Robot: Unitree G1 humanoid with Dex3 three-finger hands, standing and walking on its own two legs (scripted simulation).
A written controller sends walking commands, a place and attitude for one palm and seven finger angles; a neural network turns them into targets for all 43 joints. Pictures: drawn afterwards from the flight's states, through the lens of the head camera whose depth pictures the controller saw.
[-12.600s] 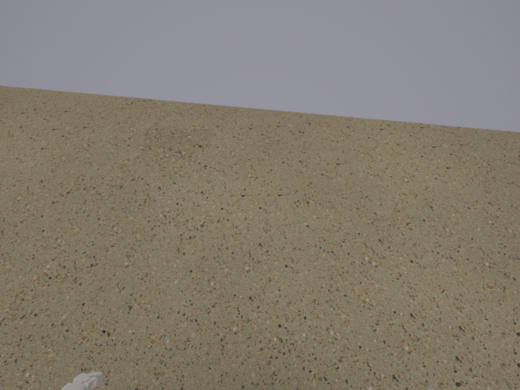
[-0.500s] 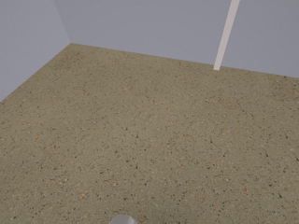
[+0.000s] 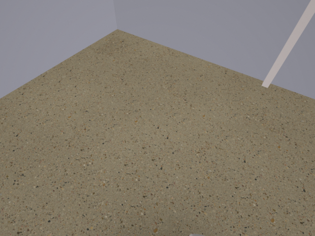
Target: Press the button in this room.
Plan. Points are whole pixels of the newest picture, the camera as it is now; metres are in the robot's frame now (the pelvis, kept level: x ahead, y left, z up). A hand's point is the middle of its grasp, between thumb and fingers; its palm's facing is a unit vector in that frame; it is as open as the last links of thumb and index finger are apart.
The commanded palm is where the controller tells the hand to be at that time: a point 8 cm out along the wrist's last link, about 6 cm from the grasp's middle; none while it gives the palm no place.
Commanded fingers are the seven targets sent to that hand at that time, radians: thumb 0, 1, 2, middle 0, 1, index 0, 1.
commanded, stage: turn or walk to find it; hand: left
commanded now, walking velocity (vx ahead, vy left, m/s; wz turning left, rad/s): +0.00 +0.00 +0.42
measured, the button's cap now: out of the picture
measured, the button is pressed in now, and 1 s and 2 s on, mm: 0 0 0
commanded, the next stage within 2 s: none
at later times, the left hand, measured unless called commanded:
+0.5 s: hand out of the picture -0.03 +0.17 -0.16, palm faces +0.27 -0.93 -0.25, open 7.3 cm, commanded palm none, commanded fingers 0.00 0.90 0.90 -0.20 -0.30 -0.20 -0.30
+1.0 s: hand out of the picture -0.05 +0.20 -0.16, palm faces +0.44 -0.85 -0.29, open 7.4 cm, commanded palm none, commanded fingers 0.00 0.90 0.90 -0.20 -0.30 -0.20 -0.30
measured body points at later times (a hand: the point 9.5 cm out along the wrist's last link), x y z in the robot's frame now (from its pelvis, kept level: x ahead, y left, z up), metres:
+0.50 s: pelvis -0.03 -0.03 +0.00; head +0.01 -0.03 +0.45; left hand -0.05 +0.22 -0.14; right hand +0.07 -0.27 -0.16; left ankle -0.10 +0.11 -0.70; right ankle +0.00 -0.13 -0.74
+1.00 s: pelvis -0.06 -0.04 -0.01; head -0.02 -0.05 +0.44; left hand -0.07 +0.24 -0.13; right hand +0.11 -0.23 -0.17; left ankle -0.10 +0.10 -0.74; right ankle +0.00 -0.13 -0.74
